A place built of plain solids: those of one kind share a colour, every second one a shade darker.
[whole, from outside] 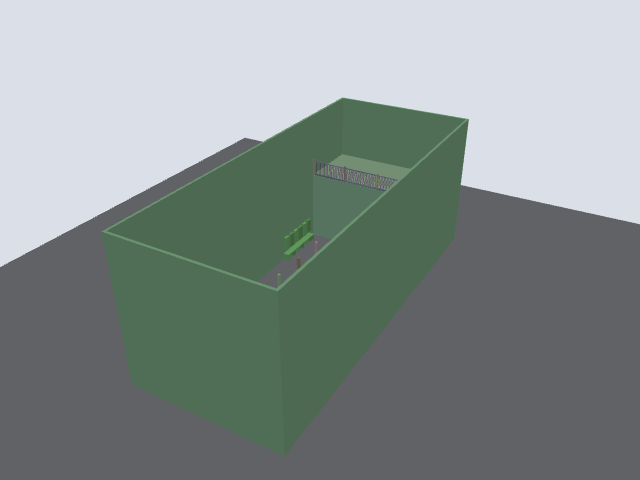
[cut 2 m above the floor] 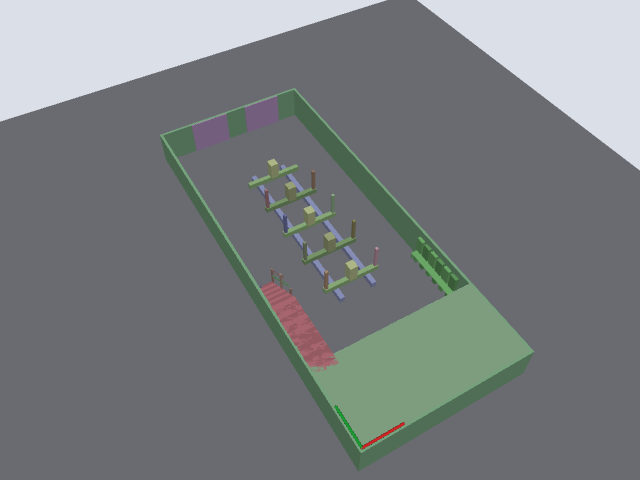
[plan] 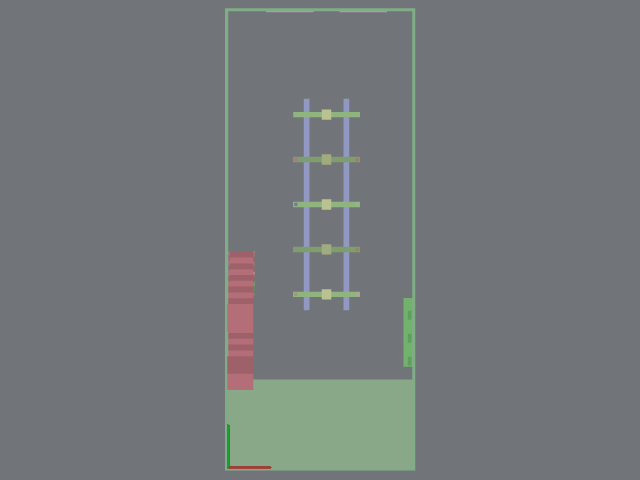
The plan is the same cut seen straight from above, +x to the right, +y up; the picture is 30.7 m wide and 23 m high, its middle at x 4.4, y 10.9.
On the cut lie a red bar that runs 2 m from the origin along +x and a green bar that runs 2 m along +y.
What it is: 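A boat hall 8.8 x 21.9 m, 8.8 m high; a lifeboat 12.7 m long and 4.4 m in beam on its cradle down the middle, its keel 1.62 m over the floor; a walk along either side; at the rear a crew gallery 4.2 m deep at 4.65 m over closed stores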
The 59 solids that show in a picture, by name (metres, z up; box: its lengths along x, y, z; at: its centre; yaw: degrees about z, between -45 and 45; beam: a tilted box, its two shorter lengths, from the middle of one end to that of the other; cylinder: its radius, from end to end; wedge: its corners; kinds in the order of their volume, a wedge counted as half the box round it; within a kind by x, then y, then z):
{
 "gal_1": {"box": [8.92, 4.27, 4.7], "at": [4.41, 2.08, 2.3]},
 "wall_1": {"box": [0.15, 22.16, 8.86], "at": [-0.07, 10.93, 4.38]},
 "wall_2": {"box": [9.12, 0.15, 8.86], "at": [4.41, -0.07, 4.38]},
 "wall_3": {"box": [9.12, 0.15, 8.86], "at": [4.41, 21.93, 4.38]},
 "wall_4": {"box": [0.15, 22.16, 8.86], "at": [8.89, 10.93, 4.38]},
 "stair_1": {"box": [1.25, 0.79, 4.49], "at": [0.57, 4.1, 2.2]},
 "stair_2": {"box": [1.25, 0.79, 4.29], "at": [0.57, 4.38, 2.1]},
 "stair_3": {"box": [1.25, 0.79, 4.09], "at": [0.57, 4.66, 2.0]},
 "stair_4": {"box": [1.25, 0.79, 3.89], "at": [0.57, 4.94, 1.89]},
 "stair_5": {"box": [1.25, 0.79, 3.69], "at": [0.57, 5.22, 1.79]},
 "stair_6": {"box": [1.25, 0.79, 3.48], "at": [0.57, 5.49, 1.69]},
 "stair_7": {"box": [1.25, 0.79, 3.28], "at": [0.57, 5.77, 1.59]},
 "stair_8": {"box": [1.25, 0.79, 3.08], "at": [0.57, 6.05, 1.49]},
 "stair_9": {"box": [1.25, 0.79, 2.88], "at": [0.57, 6.33, 1.39]},
 "stair_10": {"box": [1.25, 0.79, 2.68], "at": [0.57, 6.61, 1.29]},
 "stair_11": {"box": [1.25, 0.79, 2.47], "at": [0.57, 6.88, 1.19]},
 "stair_12": {"box": [1.25, 0.79, 2.27], "at": [0.57, 7.16, 1.09]},
 "stair_13": {"box": [1.25, 0.79, 2.07], "at": [0.57, 7.44, 0.98]},
 "stair_14": {"box": [1.25, 0.79, 1.87], "at": [0.57, 7.72, 0.88]},
 "stair_15": {"box": [1.25, 0.79, 1.67], "at": [0.57, 8.0, 0.78]},
 "stair_16": {"box": [1.25, 0.79, 1.46], "at": [0.57, 8.27, 0.68]},
 "stair_17": {"box": [1.25, 0.79, 1.26], "at": [0.57, 8.55, 0.58]},
 "stair_18": {"box": [1.25, 0.79, 1.06], "at": [0.57, 8.83, 0.48]},
 "stair_19": {"box": [1.25, 0.79, 0.86], "at": [0.57, 9.11, 0.38]},
 "stair_20": {"box": [1.25, 0.79, 0.66], "at": [0.57, 9.39, 0.28]},
 "stair_21": {"box": [1.25, 0.79, 0.45], "at": [0.57, 9.66, 0.18]},
 "stair_22": {"box": [1.25, 0.79, 0.25], "at": [0.57, 9.94, 0.08]},
 "beam_1": {"box": [0.28, 10.14, 0.39], "at": [3.76, 12.6, 0.14]},
 "beam_2": {"box": [0.28, 10.14, 0.39], "at": [5.67, 12.6, 0.14]},
 "cross_1": {"box": [3.21, 0.26, 0.3], "at": [4.71, 8.29, 0.49]},
 "cross_2": {"box": [3.21, 0.26, 0.3], "at": [4.71, 10.45, 0.49]},
 "cross_3": {"box": [3.21, 0.26, 0.3], "at": [4.71, 12.6, 0.49]},
 "cross_4": {"box": [3.21, 0.26, 0.3], "at": [4.71, 14.76, 0.49]},
 "cross_5": {"box": [3.21, 0.26, 0.3], "at": [4.71, 16.91, 0.49]},
 "sdoor_1": {"box": [2.28, 0.05, 5.25], "at": [2.96, 21.84, 2.58]},
 "sdoor_2": {"box": [2.28, 0.05, 5.25], "at": [6.47, 21.84, 2.58]},
 "keelblock_1": {"box": [0.46, 0.5, 0.98], "at": [4.71, 8.29, 1.13]},
 "keelblock_2": {"box": [0.46, 0.5, 0.98], "at": [4.71, 10.45, 1.13]},
 "keelblock_3": {"box": [0.46, 0.5, 0.98], "at": [4.71, 12.6, 1.13]},
 "keelblock_4": {"box": [0.46, 0.5, 0.98], "at": [4.71, 14.76, 1.13]},
 "keelblock_5": {"box": [0.46, 0.5, 0.98], "at": [4.71, 16.91, 1.13]},
 "kit_1": {"box": [0.42, 3.3, 0.04], "at": [8.61, 6.47, 0.43]},
 "kit_2": {"box": [0.19, 0.43, 0.9], "at": [8.7, 5.09, 1.17]},
 "kit_3": {"box": [0.19, 0.43, 0.9], "at": [8.7, 5.64, 1.17]},
 "kit_4": {"box": [0.19, 0.43, 0.9], "at": [8.7, 6.2, 1.17]},
 "kit_5": {"box": [0.19, 0.43, 0.9], "at": [8.7, 6.75, 1.17]},
 "kit_6": {"box": [0.19, 0.43, 0.9], "at": [8.7, 7.29, 1.17]},
 "kit_7": {"box": [0.19, 0.43, 0.9], "at": [8.7, 7.84, 1.17]},
 "face_1": {"box": [7.62, 0.012, 4.67], "at": [5.01, 4.23, 2.28]},
 "shore3e_1": {"box": [0.16, 0.16, 1.75], "at": [6.19, 14.76, 1.51]},
 "shore3w_1": {"box": [0.16, 0.16, 1.75], "at": [3.24, 14.76, 1.51]},
 "shore0e_1": {"box": [0.16, 0.16, 1.54], "at": [6.19, 8.29, 1.41]},
 "shore0w_1": {"box": [0.16, 0.16, 1.54], "at": [3.24, 8.29, 1.41]},
 "shore2e_1": {"box": [0.16, 0.16, 1.54], "at": [6.19, 12.6, 1.41]},
 "shore2w_1": {"box": [0.16, 0.16, 1.54], "at": [3.24, 12.6, 1.41]},
 "shore1e_1": {"box": [0.16, 0.16, 1.53], "at": [6.19, 10.45, 1.41]},
 "shore1w_1": {"box": [0.16, 0.16, 1.53], "at": [3.24, 10.45, 1.41]},
 "guard_board_1": {"box": [2.37, 0.04, 0.15], "at": [5.22, 4.17, 4.67]},
 "guard_board_2": {"box": [2.37, 0.04, 0.15], "at": [7.59, 4.17, 4.67]}
}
